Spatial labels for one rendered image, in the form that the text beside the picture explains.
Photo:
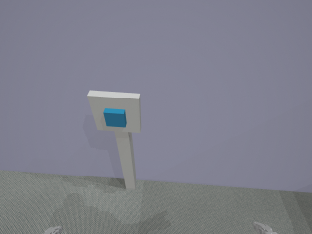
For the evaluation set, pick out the robot right hand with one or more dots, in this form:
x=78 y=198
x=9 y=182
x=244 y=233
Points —
x=262 y=228

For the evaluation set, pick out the panel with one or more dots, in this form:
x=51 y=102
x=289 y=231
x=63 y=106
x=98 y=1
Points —
x=131 y=103

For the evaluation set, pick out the button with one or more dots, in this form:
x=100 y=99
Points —
x=115 y=117

